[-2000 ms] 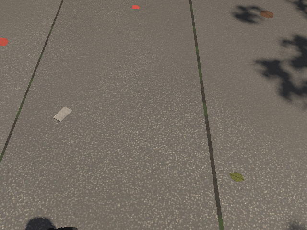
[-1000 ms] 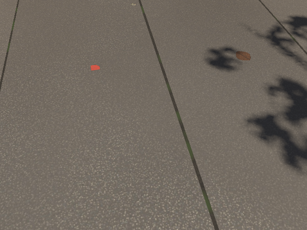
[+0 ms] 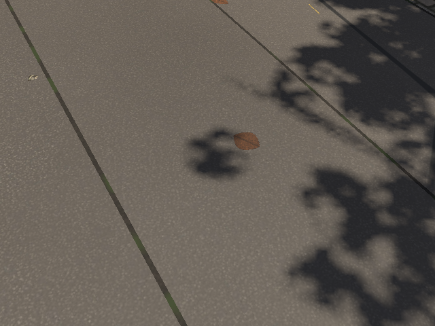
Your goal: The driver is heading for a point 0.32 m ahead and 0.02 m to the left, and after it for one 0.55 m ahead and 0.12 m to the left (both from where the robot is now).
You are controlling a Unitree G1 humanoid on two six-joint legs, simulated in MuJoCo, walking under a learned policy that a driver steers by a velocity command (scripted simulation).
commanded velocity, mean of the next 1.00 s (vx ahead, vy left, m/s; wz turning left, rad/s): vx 0.19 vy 0.00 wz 0.35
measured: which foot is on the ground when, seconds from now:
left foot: down 0.00-0.22, up 0.24-0.68, down 0.70-1.00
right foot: up 0.00-0.18, down 0.20-0.70, up 0.72-1.00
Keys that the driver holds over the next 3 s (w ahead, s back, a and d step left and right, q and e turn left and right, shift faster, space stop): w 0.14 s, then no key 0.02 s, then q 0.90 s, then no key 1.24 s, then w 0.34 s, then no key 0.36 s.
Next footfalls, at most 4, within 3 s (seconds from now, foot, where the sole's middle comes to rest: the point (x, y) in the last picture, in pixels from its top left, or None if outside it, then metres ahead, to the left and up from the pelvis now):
0.20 right None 0.30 -0.15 -0.78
0.70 left None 0.31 0.10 -0.78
1.16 right None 0.39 -0.12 -0.78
1.46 left None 0.23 0.10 -0.78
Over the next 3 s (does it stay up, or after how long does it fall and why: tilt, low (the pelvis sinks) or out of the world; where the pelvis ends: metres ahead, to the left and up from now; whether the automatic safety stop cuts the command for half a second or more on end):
stays up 0.44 0.08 -0.02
